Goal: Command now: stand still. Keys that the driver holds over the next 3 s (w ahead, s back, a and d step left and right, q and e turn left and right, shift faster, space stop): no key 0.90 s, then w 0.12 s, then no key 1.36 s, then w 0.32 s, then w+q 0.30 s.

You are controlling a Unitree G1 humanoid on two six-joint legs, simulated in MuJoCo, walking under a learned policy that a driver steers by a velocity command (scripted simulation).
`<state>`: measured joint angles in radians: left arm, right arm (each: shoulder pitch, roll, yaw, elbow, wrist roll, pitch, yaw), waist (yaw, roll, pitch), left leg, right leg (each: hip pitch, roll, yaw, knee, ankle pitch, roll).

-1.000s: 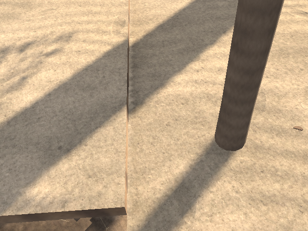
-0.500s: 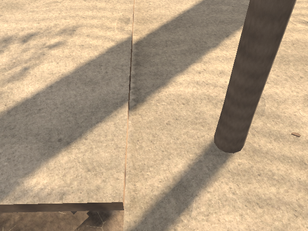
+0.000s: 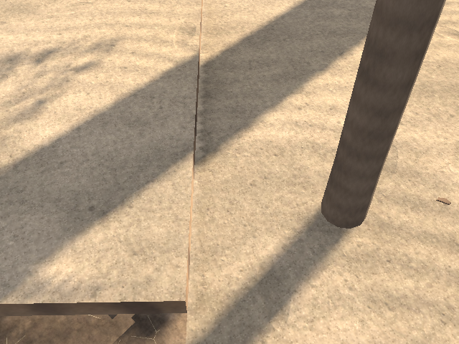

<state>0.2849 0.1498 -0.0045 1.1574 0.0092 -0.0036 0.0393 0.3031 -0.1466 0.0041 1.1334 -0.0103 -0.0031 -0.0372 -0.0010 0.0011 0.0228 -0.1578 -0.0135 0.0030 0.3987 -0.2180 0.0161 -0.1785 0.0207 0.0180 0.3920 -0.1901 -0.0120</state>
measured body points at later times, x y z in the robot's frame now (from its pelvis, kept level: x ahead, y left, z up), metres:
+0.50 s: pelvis +0.01 +0.00 +0.00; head +0.02 +0.00 +0.45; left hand -0.01 +0.21 -0.16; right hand -0.02 -0.21 -0.16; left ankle +0.00 +0.11 -0.74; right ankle +0.01 -0.11 -0.74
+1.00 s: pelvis +0.02 +0.00 +0.00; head +0.02 +0.00 +0.45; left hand -0.01 +0.21 -0.17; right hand -0.02 -0.21 -0.17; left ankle +0.00 +0.11 -0.74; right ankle +0.01 -0.11 -0.74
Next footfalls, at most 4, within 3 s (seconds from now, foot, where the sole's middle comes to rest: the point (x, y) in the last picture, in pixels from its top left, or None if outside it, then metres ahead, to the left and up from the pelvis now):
none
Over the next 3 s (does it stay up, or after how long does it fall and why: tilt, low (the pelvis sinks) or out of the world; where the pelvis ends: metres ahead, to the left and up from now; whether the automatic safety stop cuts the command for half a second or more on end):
stays up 0.19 -0.03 -0.01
